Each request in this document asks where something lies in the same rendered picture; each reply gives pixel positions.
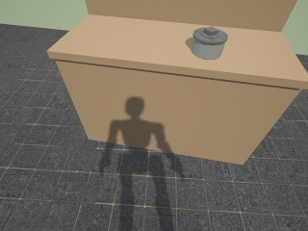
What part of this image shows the table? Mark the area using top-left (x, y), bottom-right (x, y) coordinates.
top-left (46, 0), bottom-right (308, 165)

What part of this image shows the lid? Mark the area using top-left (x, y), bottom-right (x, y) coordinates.
top-left (192, 27), bottom-right (228, 44)

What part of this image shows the pot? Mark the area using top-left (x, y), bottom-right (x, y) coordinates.
top-left (192, 38), bottom-right (225, 61)

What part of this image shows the knob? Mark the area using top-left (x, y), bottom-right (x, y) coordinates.
top-left (204, 26), bottom-right (219, 35)

